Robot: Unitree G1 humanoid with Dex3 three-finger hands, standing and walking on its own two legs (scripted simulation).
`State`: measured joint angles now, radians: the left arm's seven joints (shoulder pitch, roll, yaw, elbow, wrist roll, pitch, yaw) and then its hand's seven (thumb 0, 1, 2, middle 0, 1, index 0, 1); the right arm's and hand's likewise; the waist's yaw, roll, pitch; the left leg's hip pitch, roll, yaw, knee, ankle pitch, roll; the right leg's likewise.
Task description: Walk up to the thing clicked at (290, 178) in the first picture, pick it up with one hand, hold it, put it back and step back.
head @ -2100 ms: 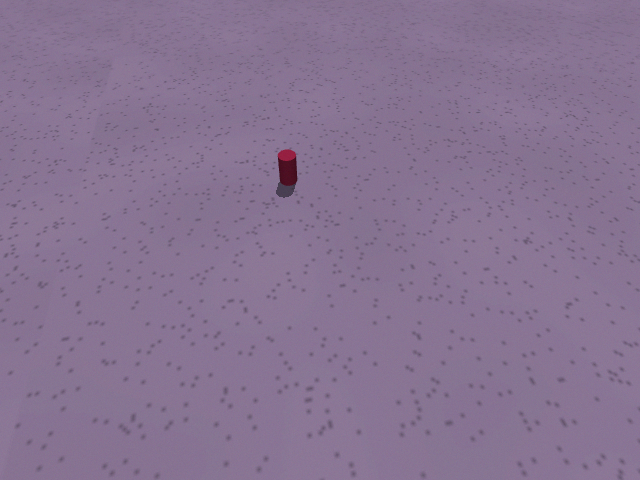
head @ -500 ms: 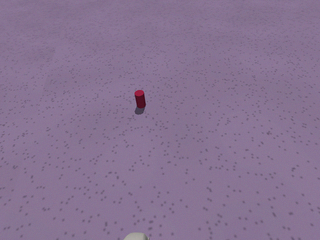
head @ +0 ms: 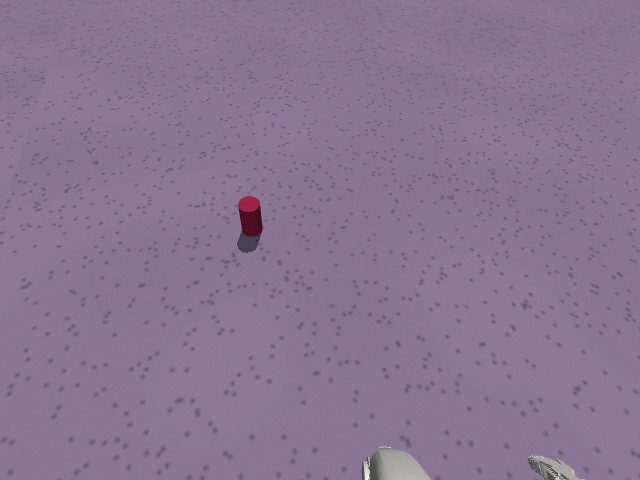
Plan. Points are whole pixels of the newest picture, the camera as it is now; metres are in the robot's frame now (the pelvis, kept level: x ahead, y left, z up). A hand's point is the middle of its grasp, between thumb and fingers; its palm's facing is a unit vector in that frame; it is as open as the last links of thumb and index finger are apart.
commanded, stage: walk up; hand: left
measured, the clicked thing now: (250, 217) +1.12 +0.24 -0.70
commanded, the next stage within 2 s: none
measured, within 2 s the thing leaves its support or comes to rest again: neither
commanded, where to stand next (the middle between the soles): +0.77 +0.03 m, yaw +0 degrees
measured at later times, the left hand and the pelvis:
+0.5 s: hand (157, 388) +0.26 +0.24 -0.13, palm faces -0.01 -0.92 -0.38, open 7.4 cm; pelvis +0.22 -0.03 +0.00, yaw +1 degrees
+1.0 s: hand (166, 269) +0.48 +0.28 -0.14, palm faces -0.10 -0.93 -0.35, open 7.4 cm; pelvis +0.41 +0.01 +0.00, yaw -1 degrees
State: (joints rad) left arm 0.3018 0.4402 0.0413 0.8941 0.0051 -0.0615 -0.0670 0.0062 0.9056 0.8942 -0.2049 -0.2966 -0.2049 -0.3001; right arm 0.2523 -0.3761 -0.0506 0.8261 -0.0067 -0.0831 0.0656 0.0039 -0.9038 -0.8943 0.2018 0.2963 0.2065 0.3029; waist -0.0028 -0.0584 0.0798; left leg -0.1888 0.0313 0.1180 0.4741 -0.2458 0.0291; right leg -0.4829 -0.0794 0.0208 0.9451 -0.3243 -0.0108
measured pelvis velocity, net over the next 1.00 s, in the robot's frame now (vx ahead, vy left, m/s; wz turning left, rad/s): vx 0.41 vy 0.01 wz -0.02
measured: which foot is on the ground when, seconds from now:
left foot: down 0.00-0.20, up 0.22-0.60, down 0.62-1.00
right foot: up 0.00-0.16, down 0.18-0.64, up 0.66-1.00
